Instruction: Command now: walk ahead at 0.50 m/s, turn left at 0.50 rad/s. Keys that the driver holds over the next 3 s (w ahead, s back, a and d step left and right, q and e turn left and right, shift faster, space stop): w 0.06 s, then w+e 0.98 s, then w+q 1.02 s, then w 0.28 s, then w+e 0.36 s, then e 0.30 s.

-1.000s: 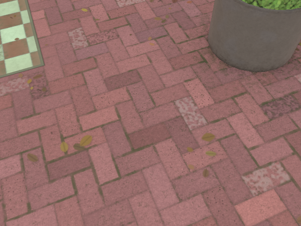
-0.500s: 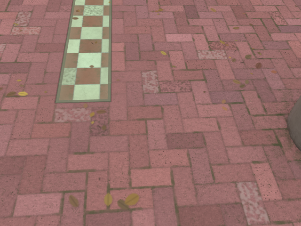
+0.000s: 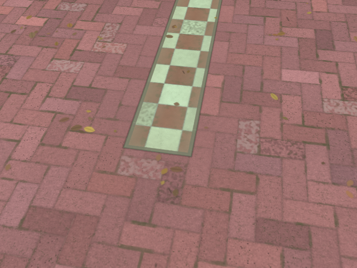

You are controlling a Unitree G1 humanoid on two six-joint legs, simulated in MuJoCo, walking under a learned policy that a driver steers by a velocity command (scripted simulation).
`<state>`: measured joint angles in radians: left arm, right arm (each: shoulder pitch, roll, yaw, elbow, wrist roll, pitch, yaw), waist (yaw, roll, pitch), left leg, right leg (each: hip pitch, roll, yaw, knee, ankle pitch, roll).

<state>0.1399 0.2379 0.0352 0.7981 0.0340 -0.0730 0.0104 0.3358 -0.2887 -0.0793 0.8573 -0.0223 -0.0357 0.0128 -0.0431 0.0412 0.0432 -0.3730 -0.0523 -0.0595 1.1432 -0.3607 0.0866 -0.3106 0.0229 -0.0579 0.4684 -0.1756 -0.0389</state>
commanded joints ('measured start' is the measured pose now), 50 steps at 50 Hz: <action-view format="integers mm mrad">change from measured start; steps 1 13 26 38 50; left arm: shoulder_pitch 123 297 233 -139 134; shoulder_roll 87 155 53 41 166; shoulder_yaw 22 37 44 18 71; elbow -5 97 39 -117 -36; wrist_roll -10 -21 -6 4 -31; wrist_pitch -29 -24 60 69 51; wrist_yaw -3 -23 -46 -89 -11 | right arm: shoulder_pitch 41 -333 -64 77 -45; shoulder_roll -31 -3 -19 -81 -65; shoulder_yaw -3 50 29 5 15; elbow -55 -175 -76 13 -111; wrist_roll -15 -5 3 0 -7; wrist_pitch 15 -10 -72 -66 -44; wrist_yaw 21 31 -24 -32 -11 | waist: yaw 32 81 56 1 40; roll -139 -138 61 34 -35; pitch -46 3 -29 60 -41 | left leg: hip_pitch -186 -109 268 380 -264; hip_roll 82 80 323 333 183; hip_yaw -34 108 -43 246 35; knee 22 -528 -982 -977 68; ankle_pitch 51 239 312 521 38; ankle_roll -9 -72 51 42 -93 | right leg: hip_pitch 183 206 -296 -323 237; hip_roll -271 -228 -102 -92 -222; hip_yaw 271 162 93 -36 395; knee -262 -264 661 231 -213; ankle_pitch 164 365 -93 111 246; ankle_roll -110 -142 -22 -42 -251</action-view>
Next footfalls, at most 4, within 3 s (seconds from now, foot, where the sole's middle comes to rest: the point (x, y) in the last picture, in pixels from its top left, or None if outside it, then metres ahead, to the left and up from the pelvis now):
0.36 left None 0.31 0.12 -0.77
0.88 right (224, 249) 0.53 -0.13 -0.77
1.46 left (215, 170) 0.88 -0.14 -0.77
1.98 right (255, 121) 1.14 -0.36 -0.77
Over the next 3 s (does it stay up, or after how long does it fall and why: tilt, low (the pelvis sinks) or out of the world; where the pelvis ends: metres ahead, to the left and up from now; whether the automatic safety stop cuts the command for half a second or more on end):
stays up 1.46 -0.24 -0.02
